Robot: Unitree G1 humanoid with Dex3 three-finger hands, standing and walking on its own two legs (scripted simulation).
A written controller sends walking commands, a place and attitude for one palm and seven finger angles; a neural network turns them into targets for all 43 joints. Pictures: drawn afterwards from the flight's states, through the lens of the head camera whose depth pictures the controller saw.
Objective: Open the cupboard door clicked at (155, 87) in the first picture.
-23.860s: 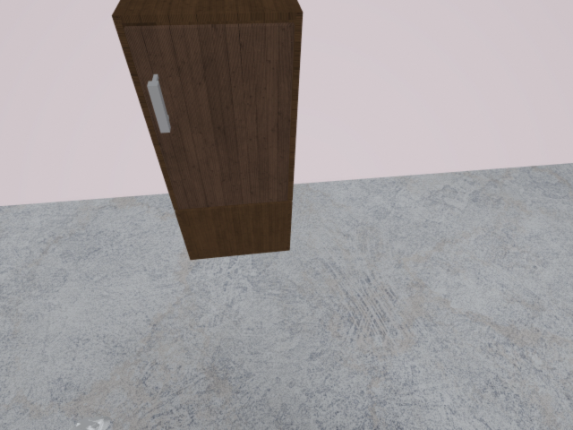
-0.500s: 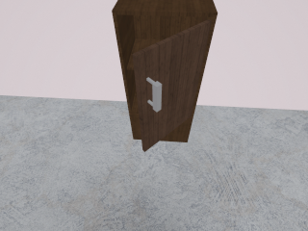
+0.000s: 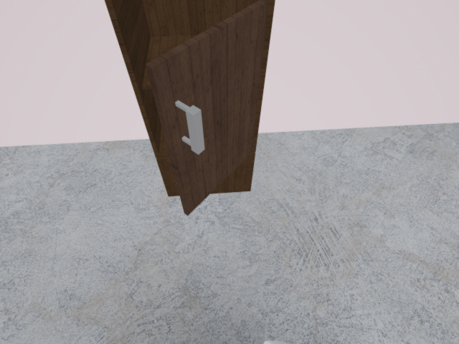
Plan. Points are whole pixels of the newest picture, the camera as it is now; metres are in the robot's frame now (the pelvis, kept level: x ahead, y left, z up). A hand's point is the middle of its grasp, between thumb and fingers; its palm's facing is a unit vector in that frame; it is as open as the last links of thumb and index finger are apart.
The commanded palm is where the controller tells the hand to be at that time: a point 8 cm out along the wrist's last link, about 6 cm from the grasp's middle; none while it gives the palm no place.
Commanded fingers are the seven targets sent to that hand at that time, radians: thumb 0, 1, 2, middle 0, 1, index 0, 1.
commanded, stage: walk to a spot facing it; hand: left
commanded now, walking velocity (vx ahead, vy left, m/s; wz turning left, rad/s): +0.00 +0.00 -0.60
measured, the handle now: (189, 127) +0.57 +0.14 +0.00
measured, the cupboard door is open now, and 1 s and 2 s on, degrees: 46 46 46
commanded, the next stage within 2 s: none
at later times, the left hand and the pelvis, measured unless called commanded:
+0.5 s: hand (157, 342) +0.14 +0.16 -0.17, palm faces -0.23 -0.95 -0.21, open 7.4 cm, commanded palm none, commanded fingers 0.00 0.90 0.90 -0.20 -0.30 -0.20 -0.30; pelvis +0.01 -0.02 +0.00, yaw -17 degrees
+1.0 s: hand (203, 313) +0.19 +0.07 -0.17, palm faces -0.53 -0.81 -0.24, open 7.4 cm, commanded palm none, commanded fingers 0.00 0.90 0.90 -0.20 -0.30 -0.20 -0.30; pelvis +0.02 -0.06 +0.00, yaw -35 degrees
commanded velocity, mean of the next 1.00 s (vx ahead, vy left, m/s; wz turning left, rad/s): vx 0.00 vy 0.00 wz -0.60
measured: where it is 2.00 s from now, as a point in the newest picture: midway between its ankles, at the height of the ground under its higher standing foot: outside the picture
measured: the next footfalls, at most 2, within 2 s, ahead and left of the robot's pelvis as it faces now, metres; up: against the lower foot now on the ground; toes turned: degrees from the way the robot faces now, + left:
left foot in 0.44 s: +0.08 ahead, +0.10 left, +0.00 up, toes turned -13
right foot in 0.70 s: +0.01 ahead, -0.17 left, +0.00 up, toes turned -27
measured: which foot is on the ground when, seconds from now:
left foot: down 0.00-0.12, up 0.14-0.42, down 0.44-0.70, up 0.72-1.00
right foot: down 0.00-0.42, up 0.44-0.68, down 0.70-1.00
